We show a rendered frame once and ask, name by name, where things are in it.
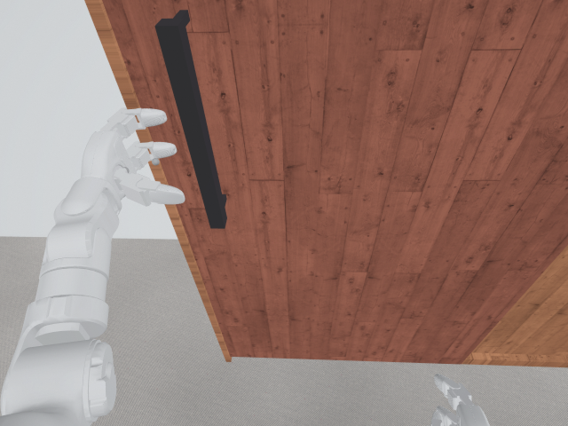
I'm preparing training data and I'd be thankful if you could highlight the robot left forearm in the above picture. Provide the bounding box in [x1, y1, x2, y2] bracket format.
[0, 177, 122, 415]

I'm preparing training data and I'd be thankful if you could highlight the wardrobe door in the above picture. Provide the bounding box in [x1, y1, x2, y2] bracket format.
[102, 0, 568, 364]
[473, 245, 568, 356]

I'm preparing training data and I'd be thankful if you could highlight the left robot hand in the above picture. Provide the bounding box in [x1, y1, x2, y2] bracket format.
[81, 107, 185, 207]

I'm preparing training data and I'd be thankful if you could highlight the robot left upper arm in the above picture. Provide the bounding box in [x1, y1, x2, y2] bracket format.
[0, 339, 116, 426]

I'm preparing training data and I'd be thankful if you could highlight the right robot hand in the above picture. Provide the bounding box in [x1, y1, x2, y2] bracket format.
[428, 374, 490, 426]

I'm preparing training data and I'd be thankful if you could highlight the handle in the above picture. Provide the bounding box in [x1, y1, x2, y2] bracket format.
[155, 10, 227, 229]

